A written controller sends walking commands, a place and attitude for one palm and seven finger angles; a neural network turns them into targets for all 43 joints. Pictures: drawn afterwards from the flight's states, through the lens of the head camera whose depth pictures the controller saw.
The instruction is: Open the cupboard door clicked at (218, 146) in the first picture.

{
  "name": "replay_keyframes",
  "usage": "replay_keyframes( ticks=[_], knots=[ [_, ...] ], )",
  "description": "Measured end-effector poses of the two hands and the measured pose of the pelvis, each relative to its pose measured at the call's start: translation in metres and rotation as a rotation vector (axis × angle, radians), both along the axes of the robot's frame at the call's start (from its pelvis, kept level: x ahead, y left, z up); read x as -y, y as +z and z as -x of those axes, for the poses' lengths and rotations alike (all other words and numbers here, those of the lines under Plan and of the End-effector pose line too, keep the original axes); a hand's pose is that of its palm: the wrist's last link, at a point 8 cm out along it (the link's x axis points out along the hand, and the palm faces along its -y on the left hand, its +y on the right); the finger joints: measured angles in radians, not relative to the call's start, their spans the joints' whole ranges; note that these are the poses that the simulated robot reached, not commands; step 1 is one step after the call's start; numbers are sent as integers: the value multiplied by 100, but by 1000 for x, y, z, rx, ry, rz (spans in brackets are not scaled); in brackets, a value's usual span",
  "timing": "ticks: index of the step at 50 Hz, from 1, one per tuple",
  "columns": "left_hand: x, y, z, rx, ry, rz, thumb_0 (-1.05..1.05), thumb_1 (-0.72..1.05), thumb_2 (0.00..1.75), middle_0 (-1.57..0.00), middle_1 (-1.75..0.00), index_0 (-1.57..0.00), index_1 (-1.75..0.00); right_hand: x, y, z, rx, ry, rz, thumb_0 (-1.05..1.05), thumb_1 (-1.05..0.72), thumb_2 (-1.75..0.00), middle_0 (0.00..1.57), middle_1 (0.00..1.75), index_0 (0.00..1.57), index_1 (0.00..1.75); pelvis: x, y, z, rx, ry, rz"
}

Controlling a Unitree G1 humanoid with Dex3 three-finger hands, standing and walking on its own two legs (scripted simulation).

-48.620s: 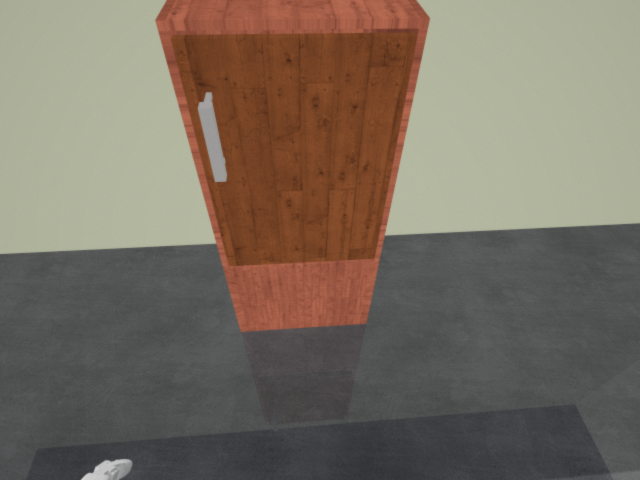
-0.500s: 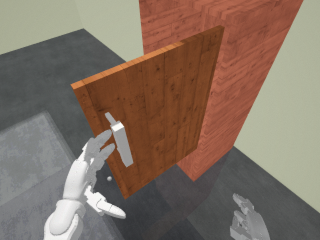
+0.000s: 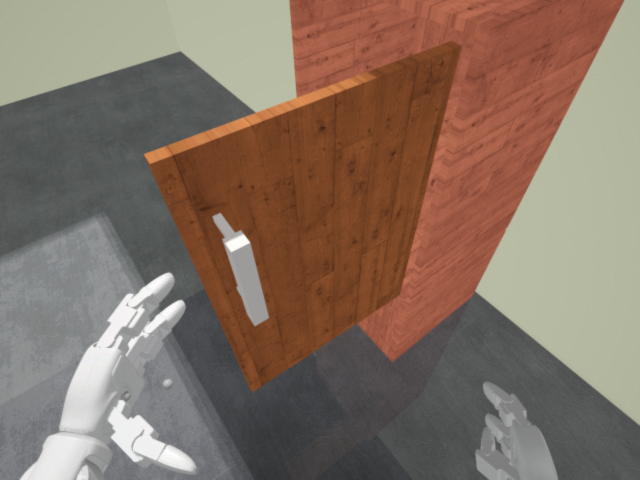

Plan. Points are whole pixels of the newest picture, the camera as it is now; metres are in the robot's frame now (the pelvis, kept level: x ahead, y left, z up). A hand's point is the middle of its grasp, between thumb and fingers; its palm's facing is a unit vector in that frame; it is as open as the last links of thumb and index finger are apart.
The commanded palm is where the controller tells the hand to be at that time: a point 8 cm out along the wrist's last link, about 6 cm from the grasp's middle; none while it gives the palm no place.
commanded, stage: draw the hand back to the body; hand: left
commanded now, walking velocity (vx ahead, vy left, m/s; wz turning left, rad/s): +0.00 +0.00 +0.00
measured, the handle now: (240, 272) +0.34 +0.13 +0.09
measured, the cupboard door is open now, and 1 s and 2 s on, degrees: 87 87 87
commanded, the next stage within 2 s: step back with the hand held close in 1.54 s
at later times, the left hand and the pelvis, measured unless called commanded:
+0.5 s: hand (113, 371) +0.19 +0.21 +0.13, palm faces +0.01 -0.99 -0.15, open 16.0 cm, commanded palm +0.16 +0.27 +0.14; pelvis +0.00 +0.02 +0.01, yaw +0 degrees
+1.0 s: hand (42, 321) +0.21 +0.27 +0.17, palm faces +0.38 -0.82 -0.42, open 11.0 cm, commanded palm +0.17 +0.31 +0.19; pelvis +0.02 +0.02 +0.04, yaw -1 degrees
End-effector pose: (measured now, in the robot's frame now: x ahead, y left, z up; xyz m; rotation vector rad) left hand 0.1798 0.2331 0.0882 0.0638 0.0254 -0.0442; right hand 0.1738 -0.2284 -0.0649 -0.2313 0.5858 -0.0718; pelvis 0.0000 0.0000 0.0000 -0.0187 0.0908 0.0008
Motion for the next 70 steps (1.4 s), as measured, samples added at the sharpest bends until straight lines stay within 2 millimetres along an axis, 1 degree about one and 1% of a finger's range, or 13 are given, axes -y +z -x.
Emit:
replay_keyframes(
  ticks=[3, 7, 11, 15, 24, 26, 30, 35, 42, 48, 60, 64, 70],
  knots=[
    [3, 2, 0, 12, -21, 3, -1, -50, 30, -15, -30, -15, -30, -3, 1, 3, 12, -2, -1, 1, -90, -90, 20, 30, 20, 30, -3, 0, 3, 5, -2, 1],
    [1, 13, 0, 39, -23, -21, -1, -50, 30, -16, -30, -15, -30, -10, 4, 6, 30, -9, -15, 1, -90, -90, 20, 30, 20, 30, -6, 1, 4, 18, -6, 1],
    [-7, 25, 1, 60, 2, -32, -1, -50, 30, -16, -30, -15, -30, -18, 7, 8, 45, -11, -32, 1, -90, -90, 20, 30, 20, 30, -10, 3, 5, 35, -8, 2],
    [-16, 30, 4, 46, 17, -31, -1, -50, 30, -16, -30, -15, -30, -25, 11, 8, 56, -3, -38, 1, -90, -90, 20, 30, 20, 30, -13, 6, 6, 51, -8, 4],
    [-31, 45, 10, 45, 24, -42, -1, -46, 32, -16, -30, -15, -30, -34, 23, 2, 95, 26, -27, 1, -90, -90, 20, 30, 20, 30, -19, 12, 5, 83, -4, 9],
    [-37, 52, 10, 45, 89, -133, -1, -43, 33, -16, -30, -16, -30, -35, 25, 0, 88, 30, -11, 1, -90, -90, 20, 30, 20, 30, -19, 15, 4, 96, -7, 8],
    [-47, 60, 15, 45, 245, -232, -1, -34, 37, -16, -30, -16, -30, -37, 28, -1, 56, 25, 3, 1, -90, -90, 20, 30, 20, 30, -21, 22, 2, 119, -8, 7],
    [-53, 68, 19, 39, 335, -293, -1, -19, 44, -17, -30, -17, -30, -39, 26, -2, -2, 28, 9, 1, -90, -90, 20, 30, 20, 30, -24, 29, -4, 137, -10, 3],
    [-66, 86, 14, 72, 398, -361, 0, 5, 54, -18, -30, -18, -30, -41, 22, -7, -58, 30, 4, 1, -90, -90, 20, 30, 20, 30, -26, 35, -13, 155, -14, -2],
    [-71, 101, 7, 111, 418, -393, 0, 25, 62, -19, -30, -18, -30, -41, 23, -16, -68, 26, -11, 1, -90, -90, 20, 30, 20, 30, -25, 38, -19, 164, -20, -3],
    [-82, 120, 7, 165, 476, -429, 1, 67, 80, -21, -30, -20, -30, -29, 26, -24, -80, 11, -11, 1, -90, -90, 20, 30, 20, 30, -18, 40, -22, 176, -27, -2],
    [-81, 121, 7, 172, 487, -422, 1, 78, 85, -21, -30, -20, -30, -24, 25, -22, -87, 7, -11, 1, -90, -90, 20, 30, 20, 30, -16, 41, -20, 179, -26, -4],
    [-73, 111, 8, 139, 466, -400, 1, 86, 89, -21, -30, -21, -30, -18, 24, -15, -100, -5, -9, 1, -90, -90, 20, 30, 20, 30, -12, 41, -17, 181, -29, -5]
  ],
)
